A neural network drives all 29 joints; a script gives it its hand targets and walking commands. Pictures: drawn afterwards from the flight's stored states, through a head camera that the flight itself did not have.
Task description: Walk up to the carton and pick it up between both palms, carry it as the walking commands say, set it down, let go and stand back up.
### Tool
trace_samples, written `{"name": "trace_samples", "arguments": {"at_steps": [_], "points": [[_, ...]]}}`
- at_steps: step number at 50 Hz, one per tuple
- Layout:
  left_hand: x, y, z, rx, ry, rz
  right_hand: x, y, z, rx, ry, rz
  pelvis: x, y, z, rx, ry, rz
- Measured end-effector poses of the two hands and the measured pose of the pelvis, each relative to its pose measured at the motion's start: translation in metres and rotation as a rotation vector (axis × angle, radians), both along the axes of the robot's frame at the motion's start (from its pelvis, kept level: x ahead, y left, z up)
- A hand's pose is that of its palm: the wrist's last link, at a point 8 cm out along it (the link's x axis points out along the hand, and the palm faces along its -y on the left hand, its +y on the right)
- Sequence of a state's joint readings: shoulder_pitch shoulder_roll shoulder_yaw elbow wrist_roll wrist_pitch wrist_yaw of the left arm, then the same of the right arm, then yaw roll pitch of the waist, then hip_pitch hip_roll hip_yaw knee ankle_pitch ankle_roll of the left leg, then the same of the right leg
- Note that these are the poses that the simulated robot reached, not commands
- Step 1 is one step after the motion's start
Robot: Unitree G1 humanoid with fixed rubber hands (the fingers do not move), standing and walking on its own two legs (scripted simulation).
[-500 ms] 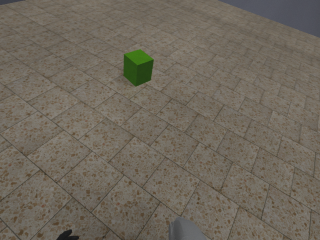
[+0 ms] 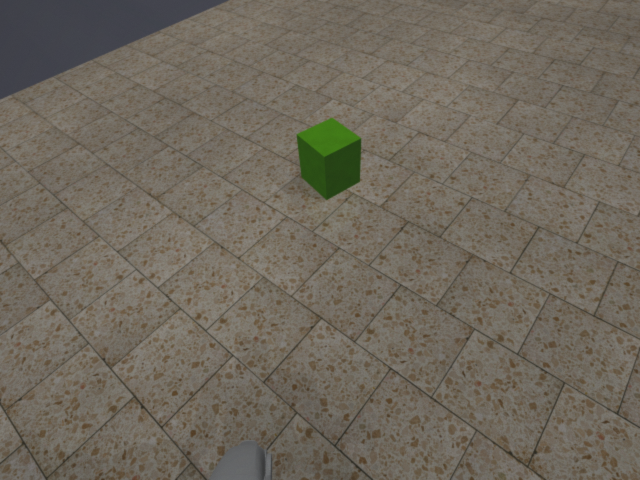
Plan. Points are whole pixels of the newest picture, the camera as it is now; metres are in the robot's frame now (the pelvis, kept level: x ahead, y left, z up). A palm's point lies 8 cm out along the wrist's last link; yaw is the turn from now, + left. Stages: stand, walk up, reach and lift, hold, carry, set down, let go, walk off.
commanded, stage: walk up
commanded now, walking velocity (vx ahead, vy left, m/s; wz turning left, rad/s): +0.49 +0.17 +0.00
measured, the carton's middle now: (329, 159) +1.51 +0.06 -0.66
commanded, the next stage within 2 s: none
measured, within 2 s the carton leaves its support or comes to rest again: neither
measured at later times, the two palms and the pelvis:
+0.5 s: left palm (109, 412) +0.24 +0.36 -0.16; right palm (441, 407) +0.25 -0.16 -0.12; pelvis +0.22 +0.11 -0.01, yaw +1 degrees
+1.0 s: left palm (191, 267) +0.50 +0.28 -0.12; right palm (465, 302) +0.45 -0.24 -0.16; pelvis +0.45 +0.02 -0.01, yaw +3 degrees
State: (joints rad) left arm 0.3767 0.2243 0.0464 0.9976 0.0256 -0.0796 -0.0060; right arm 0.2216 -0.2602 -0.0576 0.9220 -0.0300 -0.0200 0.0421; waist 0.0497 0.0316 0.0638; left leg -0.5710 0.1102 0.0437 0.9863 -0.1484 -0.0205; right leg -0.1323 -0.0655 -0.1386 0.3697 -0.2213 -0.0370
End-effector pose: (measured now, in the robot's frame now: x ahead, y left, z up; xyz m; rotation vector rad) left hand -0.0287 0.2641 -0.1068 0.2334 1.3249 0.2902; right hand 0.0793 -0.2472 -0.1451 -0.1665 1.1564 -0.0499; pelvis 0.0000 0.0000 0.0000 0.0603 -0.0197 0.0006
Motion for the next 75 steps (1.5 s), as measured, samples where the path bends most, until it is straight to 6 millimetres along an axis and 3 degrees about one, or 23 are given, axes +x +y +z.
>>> {"name": "trace_samples", "arguments": {"at_steps": [3, 7, 12, 17, 20, 25, 29, 33, 38, 44, 46, 49, 54, 58, 61, 66, 71, 73, 75], "points": [[-0.003, -0.001, 0.005, -0.009, 0.036, 0.051, 0.036, 0.013, 0.002, 0.03, -0.015, 0.023, 0.024, 0.007, 0.003, 0.013, -0.007, 0.005], [0.013, 0.002, 0.001, -0.035, 0.065, 0.08, 0.08, 0.037, 0.003, 0.057, -0.028, 0.037, 0.061, 0.02, 0.003, 0.017, 0.003, -0.002], [0.053, 0.019, -0.016, -0.074, 0.095, 0.095, 0.148, 0.071, 0.003, 0.049, -0.07, 0.06, 0.111, 0.048, -0.007, -0.011, 0.035, 0.0], [0.102, 0.059, -0.051, -0.105, 0.138, 0.097, 0.219, 0.101, -0.007, -0.032, -0.121, 0.081, 0.164, 0.084, -0.033, -0.057, 0.068, 0.017], [0.155, 0.079, -0.057, -0.124, 0.11, 0.037, 0.219, 0.102, -0.001, -0.09, -0.088, 0.033, 0.184, 0.098, -0.03, -0.073, 0.054, -0.002], [0.268, 0.095, -0.049, -0.143, -0.035, -0.084, 0.17, 0.09, 0.025, -0.161, 0.058, -0.085, 0.221, 0.105, -0.009, -0.105, 0.024, 0.016], [0.347, 0.09, -0.039, -0.164, -0.167, -0.12, 0.143, 0.087, 0.036, -0.176, 0.157, -0.148, 0.253, 0.104, -0.001, -0.12, -0.005, 0.033], [0.404, 0.07, -0.031, -0.206, -0.227, -0.148, 0.149, 0.093, 0.034, -0.146, 0.194, -0.185, 0.285, 0.097, 0.002, -0.125, -0.015, 0.033], [0.472, 0.045, -0.02, -0.212, -0.282, -0.18, 0.187, 0.088, 0.023, -0.096, 0.217, -0.183, 0.327, 0.079, 0.001, -0.116, 0.002, 0.049], [0.546, 0.024, -0.026, -0.109, -0.282, -0.201, 0.25, 0.042, -0.009, -0.074, 0.259, -0.168, 0.395, 0.04, -0.022, -0.054, 0.058, 0.041], [0.559, 0.018, -0.028, -0.07, -0.28, -0.174, 0.276, 0.027, -0.02, -0.069, 0.288, -0.127, 0.413, 0.029, -0.028, -0.063, 0.061, 0.042], [0.542, 0.017, -0.021, -0.035, -0.207, -0.119, 0.342, 0.012, -0.015, -0.061, 0.226, -0.074, 0.439, 0.019, -0.018, -0.036, 0.048, 0.056], [0.477, 0.017, -0.005, -0.005, 0.009, 0.016, 0.463, 0.004, -0.001, -0.052, 0.073, 0.011, 0.48, 0.016, -0.002, -0.006, 0.03, 0.03], [0.446, 0.011, 0.003, -0.017, 0.137, 0.101, 0.535, 0.02, 0.004, -0.016, -0.006, 0.052, 0.512, 0.023, 0.001, -0.004, 0.008, 0.013], [0.449, 0.009, 0.002, -0.04, 0.171, 0.136, 0.58, 0.044, 0.006, 0.025, -0.05, 0.078, 0.538, 0.032, 0.0, -0.005, -0.004, 0.009], [0.491, 0.019, -0.016, -0.098, 0.186, 0.133, 0.655, 0.091, 0.012, 0.058, -0.129, 0.1, 0.584, 0.057, -0.007, -0.02, 0.01, -0.01], [0.559, 0.063, -0.047, -0.123, 0.168, 0.12, 0.728, 0.126, 0.01, 0.002, -0.176, 0.121, 0.639, 0.096, -0.027, -0.061, 0.052, -0.009], [0.593, 0.087, -0.063, -0.132, 0.163, 0.099, 0.744, 0.133, 0.006, -0.054, -0.18, 0.108, 0.659, 0.113, -0.036, -0.067, 0.057, -0.003], [0.639, 0.107, -0.066, -0.139, 0.115, 0.052, 0.737, 0.132, 0.011, -0.104, -0.148, 0.07, 0.672, 0.126, -0.032, -0.09, 0.047, -0.004]]}}
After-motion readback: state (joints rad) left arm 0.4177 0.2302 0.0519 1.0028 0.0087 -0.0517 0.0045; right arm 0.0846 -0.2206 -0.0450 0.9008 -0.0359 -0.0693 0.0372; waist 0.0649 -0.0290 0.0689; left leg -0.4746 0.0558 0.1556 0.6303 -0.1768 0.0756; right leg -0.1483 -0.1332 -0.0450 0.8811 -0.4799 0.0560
